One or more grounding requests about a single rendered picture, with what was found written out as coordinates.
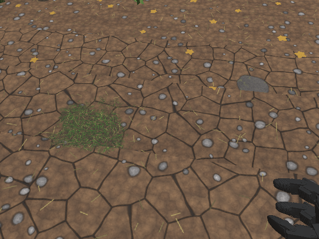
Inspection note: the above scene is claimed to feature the right robot hand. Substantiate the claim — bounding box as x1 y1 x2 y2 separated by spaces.
267 177 319 239

